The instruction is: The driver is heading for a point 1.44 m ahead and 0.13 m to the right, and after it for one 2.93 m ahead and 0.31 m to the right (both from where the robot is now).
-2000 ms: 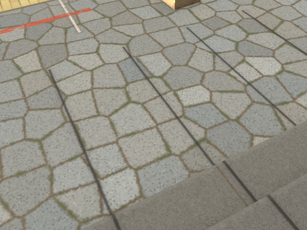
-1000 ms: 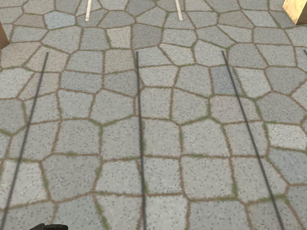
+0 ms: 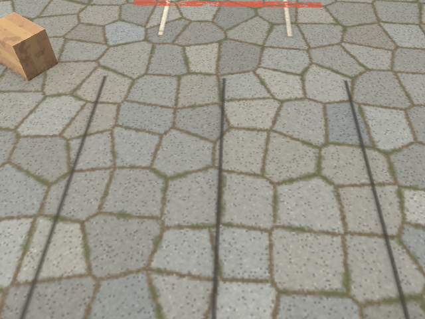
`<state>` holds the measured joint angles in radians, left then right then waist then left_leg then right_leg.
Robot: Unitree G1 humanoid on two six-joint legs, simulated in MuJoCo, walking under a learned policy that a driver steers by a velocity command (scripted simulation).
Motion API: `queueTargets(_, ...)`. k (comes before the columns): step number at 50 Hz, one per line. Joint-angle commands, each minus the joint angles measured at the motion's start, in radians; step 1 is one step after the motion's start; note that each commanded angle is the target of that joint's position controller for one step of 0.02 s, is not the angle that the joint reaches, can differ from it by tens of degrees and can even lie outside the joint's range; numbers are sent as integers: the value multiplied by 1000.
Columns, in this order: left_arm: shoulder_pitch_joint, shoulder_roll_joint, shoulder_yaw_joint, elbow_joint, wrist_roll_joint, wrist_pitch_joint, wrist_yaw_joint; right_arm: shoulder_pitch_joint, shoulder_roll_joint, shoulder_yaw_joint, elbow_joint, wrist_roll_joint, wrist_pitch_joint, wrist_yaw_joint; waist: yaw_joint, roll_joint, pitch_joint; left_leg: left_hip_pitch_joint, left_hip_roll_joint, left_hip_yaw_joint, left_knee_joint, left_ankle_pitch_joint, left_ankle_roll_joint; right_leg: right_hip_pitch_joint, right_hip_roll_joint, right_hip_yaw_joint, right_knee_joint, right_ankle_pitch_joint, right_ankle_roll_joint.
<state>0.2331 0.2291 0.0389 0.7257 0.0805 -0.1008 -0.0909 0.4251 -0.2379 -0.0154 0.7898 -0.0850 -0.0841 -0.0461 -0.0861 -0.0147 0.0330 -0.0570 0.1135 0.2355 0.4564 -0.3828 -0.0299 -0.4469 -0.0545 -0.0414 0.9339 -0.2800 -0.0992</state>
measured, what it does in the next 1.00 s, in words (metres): goes down: right foot, then left foot 0.14 m lower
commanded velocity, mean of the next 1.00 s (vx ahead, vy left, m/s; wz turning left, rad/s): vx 0.47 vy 0.00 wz -0.20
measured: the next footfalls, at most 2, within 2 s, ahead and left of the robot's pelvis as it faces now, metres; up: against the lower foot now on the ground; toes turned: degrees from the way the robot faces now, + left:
right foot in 0.04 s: +0.04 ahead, -0.12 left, +0.00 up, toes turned -4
left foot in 0.40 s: +0.32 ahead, +0.02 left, -0.14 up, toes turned -14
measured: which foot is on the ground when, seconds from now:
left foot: down 0.00-0.04, up 0.06-0.38, down 0.40-0.80, up 0.82-1.00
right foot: up 0.00-0.02, down 0.04-0.40, up 0.42-0.78, down 0.80-1.00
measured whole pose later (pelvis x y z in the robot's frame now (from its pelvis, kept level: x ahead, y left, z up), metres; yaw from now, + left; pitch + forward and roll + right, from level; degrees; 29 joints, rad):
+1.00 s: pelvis +0.53 -0.26 -0.28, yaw -10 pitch +1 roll +0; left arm 0.31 0.21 0.02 1.01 0.00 -0.06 -0.03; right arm 0.30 -0.25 -0.07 0.85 0.05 -0.02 -0.07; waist -0.02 0.05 -0.02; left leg -0.80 0.05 -0.04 1.61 -0.23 0.02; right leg -0.28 -0.03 -0.13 0.57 -0.30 -0.03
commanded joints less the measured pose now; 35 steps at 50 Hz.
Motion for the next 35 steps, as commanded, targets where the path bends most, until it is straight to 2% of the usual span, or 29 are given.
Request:
queueTargets(1,38,62,24,-65,12,-22,9,-101,-182,-39,-42,-3,-13,9,73,55,51,-195,201,-95,-17,-170,182,198,50,-77,-135,30,-5)
queueTargets(2,190,102,52,-15,7,-39,24,-153,-215,-48,-51,-11,-7,26,163,-13,18,-302,156,-52,181,-104,191,407,141,-163,-219,62,-7)
queueTargets(3,386,172,84,51,17,-64,52,-201,-187,-44,-70,-40,-11,54,268,-131,-27,-485,39,-7,543,-6,153,639,154,-72,-321,59,-54)
queueTargets(4,535,307,86,62,11,-78,76,-258,-75,-16,-164,-61,-29,101,269,-308,-154,-759,-171,-103,900,-292,92,832,-43,484,-468,192,-232)
queueTargets(5,568,263,69,72,13,-92,52,-393,-16,11,-224,-2,-55,125,331,-130,-37,-1029,-184,-320,945,-271,104,841,-218,704,-545,197,-283)
queueTargets(6,475,190,49,82,-9,-104,33,-467,-48,0,-243,42,-69,116,307,-90,112,-1151,-128,-385,957,-213,97,664,-286,789,-550,-10,-292)
queueTargets(7,393,105,19,88,-23,-90,18,-414,-112,-26,-187,30,-59,87,227,4,116,-1099,-77,-386,986,-131,91,551,-240,705,-519,-107,-255)
queueTargets(8,316,99,2,80,-19,-79,1,-334,-117,-24,-181,6,-50,76,146,-29,85,-1026,-66,-401,991,-68,75,402,-232,680,-427,25,-290)
queueTargets(9,179,29,-31,64,12,-58,5,-256,-84,6,-143,-34,-29,84,61,23,115,-958,-9,-438,847,94,88,228,-203,580,-395,49,-255)
queueTargets(11,64,-45,-59,31,15,-50,35,-233,-56,30,-95,-57,-26,90,62,31,52,-629,-28,-358,509,539,80,-47,-2,301,-360,-58,-166)
queueTargets(12,63,-6,-58,37,12,-57,52,-198,-26,38,-96,-39,-25,88,53,30,5,-283,-68,-269,326,813,57,-281,127,145,-292,-128,-108)
queueTargets(14,96,115,-41,67,22,-66,37,-194,8,51,-135,-1,-11,101,16,-6,25,115,-119,-172,395,788,-2,-592,139,151,-278,-301,-113)
queueTargets(16,203,165,-22,93,-17,-71,13,-184,-49,40,-151,-18,13,102,24,28,117,115,-133,-157,250,546,-21,-484,124,275,-197,-382,-141)
queueTargets(17,246,171,-19,107,-34,-65,5,-178,-69,37,-155,-29,19,103,30,44,146,77,-143,-174,88,489,-1,-328,106,351,-123,-347,-161)
queueTargets(18,164,186,-19,69,19,-69,-14,24,-87,28,-98,-54,16,94,-56,49,78,237,-174,-161,227,516,21,-296,96,371,107,-95,-161)
queueTargets(19,149,163,-19,86,-30,-59,-21,166,-148,-1,-28,-22,17,88,-111,122,132,158,-91,-262,-234,493,70,-144,123,381,269,-54,-113)
queueTargets(20,211,93,-41,86,8,-45,-49,291,-177,-17,6,-15,8,81,-83,84,-34,446,55,-341,-7,682,212,-219,160,314,560,47,-64)
queueTargets(21,427,-68,-69,119,-6,-38,-49,304,-196,-13,2,-14,4,90,18,193,-312,725,271,-549,338,1396,498,-474,215,209,1024,-468,24)
queueTargets(22,314,27,-49,36,-6,-36,-50,232,-198,-32,-26,-33,1,98,-36,85,-219,643,358,-769,198,1154,560,-718,179,219,1010,-341,79)
queueTargets(23,163,94,-32,-17,-11,-30,-26,55,-153,-29,-43,-29,-9,86,-49,49,-48,463,409,-836,45,666,498,-888,66,322,839,-119,112)
queueTargets(25,70,106,-26,29,15,-7,16,-141,72,52,-50,-4,-31,83,36,-64,19,-11,268,-638,-85,396,409,-612,-48,299,416,156,98)
queueTargets(26,73,71,-33,33,28,6,30,-137,54,54,-19,8,-34,83,97,51,79,-230,235,-590,-141,397,408,-434,-93,253,282,130,76)
queueTargets(28,59,-14,-70,21,24,25,29,-90,-31,31,45,37,-45,66,109,46,16,-362,152,-468,-153,361,376,-233,-102,132,131,49,97)
queueTargets(29,105,-31,-89,30,36,20,16,-97,-34,31,51,9,-53,66,122,15,-10,-484,102,-412,-78,301,326,-59,-84,124,173,228,83)
queueTargets(30,50,-13,-95,18,27,15,10,-110,-29,33,62,-13,-65,64,100,-10,35,-369,88,-412,13,225,302,-220,-137,236,22,511,89)
queueTargets(31,-39,42,-83,2,45,15,12,-48,-40,26,55,4,-70,44,23,-23,12,-200,32,-370,95,123,298,-336,-97,158,-162,637,94)
queueTargets(32,-115,50,-89,-3,31,16,17,7,-41,26,78,0,-73,43,-12,-15,39,-254,-4,-351,153,8,264,-255,-96,143,-335,803,96)
queueTargets(34,-202,62,-92,-34,-11,48,18,100,-110,15,118,-16,-55,80,-23,45,64,-495,-12,-349,139,-142,252,62,-36,36,-356,759,111)
queueTargets(35,-219,98,-87,-43,-1,55,13,99,-121,8,115,-9,-51,95,-18,51,102,-479,19,-386,168,-177,255,61,-46,45,-378,706,117)
Keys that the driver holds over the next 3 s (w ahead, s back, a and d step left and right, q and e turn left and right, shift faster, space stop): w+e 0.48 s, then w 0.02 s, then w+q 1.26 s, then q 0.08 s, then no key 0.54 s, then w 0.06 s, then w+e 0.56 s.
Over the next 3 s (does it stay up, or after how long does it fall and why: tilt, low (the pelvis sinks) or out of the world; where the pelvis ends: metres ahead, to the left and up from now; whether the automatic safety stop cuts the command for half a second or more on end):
stays up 1.28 -0.13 -0.29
